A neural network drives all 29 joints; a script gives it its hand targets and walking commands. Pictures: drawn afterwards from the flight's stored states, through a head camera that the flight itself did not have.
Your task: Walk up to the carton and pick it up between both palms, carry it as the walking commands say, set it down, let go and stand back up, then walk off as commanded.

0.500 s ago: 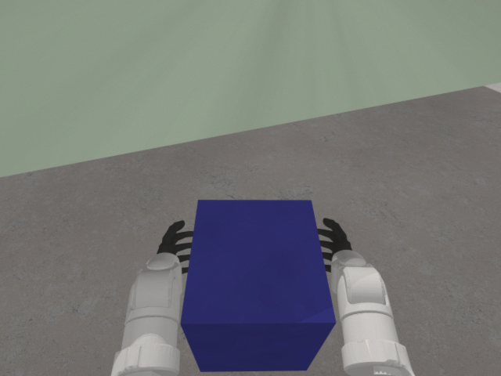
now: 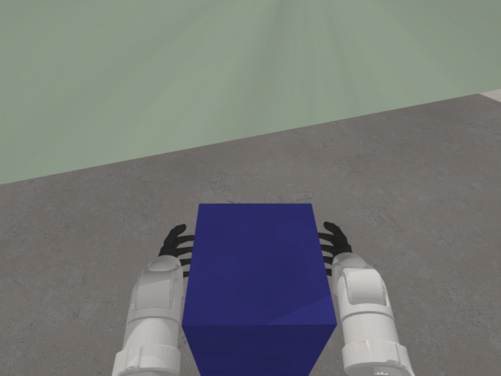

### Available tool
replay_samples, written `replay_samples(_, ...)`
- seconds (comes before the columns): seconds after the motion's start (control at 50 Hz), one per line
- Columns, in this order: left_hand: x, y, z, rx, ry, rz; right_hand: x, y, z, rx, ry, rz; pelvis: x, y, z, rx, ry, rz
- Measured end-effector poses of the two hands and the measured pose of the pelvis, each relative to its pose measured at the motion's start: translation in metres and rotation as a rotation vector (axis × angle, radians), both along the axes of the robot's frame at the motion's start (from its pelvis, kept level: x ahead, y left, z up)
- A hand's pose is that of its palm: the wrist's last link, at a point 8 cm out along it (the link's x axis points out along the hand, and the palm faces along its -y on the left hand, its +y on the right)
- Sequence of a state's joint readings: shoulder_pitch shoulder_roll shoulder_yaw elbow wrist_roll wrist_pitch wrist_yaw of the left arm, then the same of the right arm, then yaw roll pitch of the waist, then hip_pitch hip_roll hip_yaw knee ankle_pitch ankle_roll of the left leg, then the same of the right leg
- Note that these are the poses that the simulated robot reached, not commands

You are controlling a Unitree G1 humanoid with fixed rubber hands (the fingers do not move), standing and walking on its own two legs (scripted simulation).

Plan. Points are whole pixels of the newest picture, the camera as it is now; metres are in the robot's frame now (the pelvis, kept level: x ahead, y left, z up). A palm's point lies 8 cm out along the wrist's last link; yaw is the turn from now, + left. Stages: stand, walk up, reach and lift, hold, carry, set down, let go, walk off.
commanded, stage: hold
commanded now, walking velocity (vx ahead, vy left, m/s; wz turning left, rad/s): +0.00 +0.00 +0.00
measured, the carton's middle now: (255, 292) +0.28 +0.00 -0.02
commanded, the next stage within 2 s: carry in 0.10 s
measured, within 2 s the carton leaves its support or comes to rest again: neither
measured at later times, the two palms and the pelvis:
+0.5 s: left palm (231, 210) +0.37 +0.05 +0.10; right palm (399, 234) +0.32 -0.24 +0.10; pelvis +0.09 -0.04 +0.01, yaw -12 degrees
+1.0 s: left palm (321, 153) +0.62 -0.17 +0.06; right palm (448, 193) +0.46 -0.42 +0.06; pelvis +0.35 -0.16 -0.03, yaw -32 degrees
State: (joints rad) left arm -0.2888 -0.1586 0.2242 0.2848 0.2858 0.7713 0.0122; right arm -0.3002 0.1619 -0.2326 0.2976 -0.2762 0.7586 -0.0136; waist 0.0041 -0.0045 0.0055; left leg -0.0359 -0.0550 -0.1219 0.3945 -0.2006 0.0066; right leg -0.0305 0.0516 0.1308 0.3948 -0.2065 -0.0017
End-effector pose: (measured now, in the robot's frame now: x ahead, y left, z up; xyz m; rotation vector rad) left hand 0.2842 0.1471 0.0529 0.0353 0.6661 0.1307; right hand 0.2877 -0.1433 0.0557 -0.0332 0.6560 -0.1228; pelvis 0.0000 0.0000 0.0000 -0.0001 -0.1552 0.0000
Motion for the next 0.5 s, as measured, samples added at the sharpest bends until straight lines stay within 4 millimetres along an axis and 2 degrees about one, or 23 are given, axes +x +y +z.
replay_samples(0.08, 0.0, -0.001, 0.001, -0.003, -0.003, 0.002, 0.0, -0.001, 0.001, 0.004, -0.003, -0.003, -0.001, -0.001, 0.0, 0.0, -0.002, 0.0)
replay_samples(0.16, 0.005, -0.003, 0.004, 0.004, -0.019, -0.009, 0.003, -0.003, 0.004, 0.001, -0.02, -0.005, 0.001, -0.001, -0.001, 0.002, 0.086, -0.025)
replay_samples(0.24, 0.018, -0.019, 0.015, -0.017, -0.058, -0.018, 0.007, -0.019, 0.013, 0.014, -0.06, -0.042, 0.009, -0.008, -0.002, 0.011, 0.152, -0.088)
replay_samples(0.34, 0.044, -0.059, 0.03, -0.035, -0.104, -0.067, 0.015, -0.058, 0.024, 0.056, -0.11, -0.13, 0.03, -0.027, -0.008, 0.012, 0.204, -0.125)
replay_samples(0.38, 0.053, -0.074, 0.033, -0.035, -0.089, -0.093, 0.016, -0.071, 0.027, 0.067, -0.097, -0.166, 0.042, -0.032, -0.005, 0.027, 0.228, -0.136)
replay_samples(0.5, 0.087, -0.101, 0.045, -0.053, -0.049, -0.16, 0.029, -0.096, 0.041, 0.083, -0.066, -0.266, 0.085, -0.039, 0.006, 0.08, 0.28, -0.211)
